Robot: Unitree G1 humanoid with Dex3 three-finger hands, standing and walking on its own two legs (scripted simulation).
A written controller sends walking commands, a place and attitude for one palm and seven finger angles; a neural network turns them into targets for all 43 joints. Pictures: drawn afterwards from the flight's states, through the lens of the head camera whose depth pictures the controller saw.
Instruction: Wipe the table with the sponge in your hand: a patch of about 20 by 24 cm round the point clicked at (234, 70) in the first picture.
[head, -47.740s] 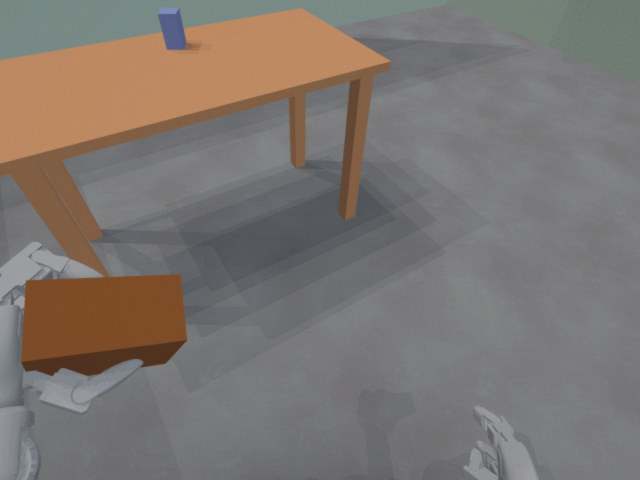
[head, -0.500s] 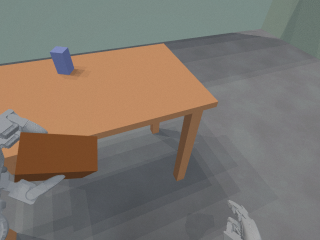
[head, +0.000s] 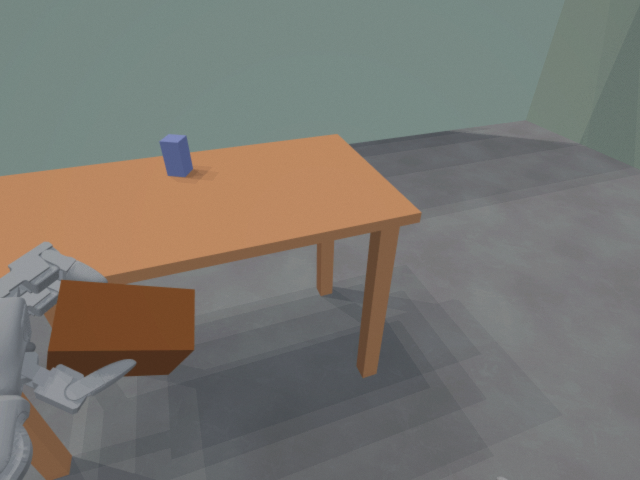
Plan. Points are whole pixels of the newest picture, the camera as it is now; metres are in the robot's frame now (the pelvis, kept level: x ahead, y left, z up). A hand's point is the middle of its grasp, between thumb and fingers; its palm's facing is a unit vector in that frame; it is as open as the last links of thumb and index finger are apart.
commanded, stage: stop stepping back and stand still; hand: left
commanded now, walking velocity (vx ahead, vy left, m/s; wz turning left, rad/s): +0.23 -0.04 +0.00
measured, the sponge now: (142, 333) +0.22 +0.20 +0.16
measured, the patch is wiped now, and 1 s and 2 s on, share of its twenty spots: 1.00 1.00 1.00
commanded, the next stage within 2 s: stand and wait in 0.68 s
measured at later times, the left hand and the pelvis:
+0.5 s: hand (59, 381) +0.14 +0.23 +0.19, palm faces +0.43 -0.84 -0.34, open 10.4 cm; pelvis -0.08 -0.02 +0.01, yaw -2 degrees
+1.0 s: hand (96, 386) +0.15 +0.21 +0.17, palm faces +0.38 -0.86 -0.33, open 10.4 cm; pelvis -0.06 -0.02 +0.00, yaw +0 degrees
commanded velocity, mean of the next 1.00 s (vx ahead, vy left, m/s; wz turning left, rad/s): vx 0.11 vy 0.02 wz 0.00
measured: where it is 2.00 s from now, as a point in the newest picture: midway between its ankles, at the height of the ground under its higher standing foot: outside the picture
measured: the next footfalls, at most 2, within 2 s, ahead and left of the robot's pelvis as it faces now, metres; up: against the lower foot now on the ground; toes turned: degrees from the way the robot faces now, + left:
right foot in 0.08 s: +0.08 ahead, -0.13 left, +0.00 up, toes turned -2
right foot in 0.54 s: -0.02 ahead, -0.15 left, +0.00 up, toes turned -3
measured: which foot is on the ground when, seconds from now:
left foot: down 0.00-1.00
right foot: up 0.00-0.06, down 0.08-0.26, up 0.28-0.52, down 0.54-1.00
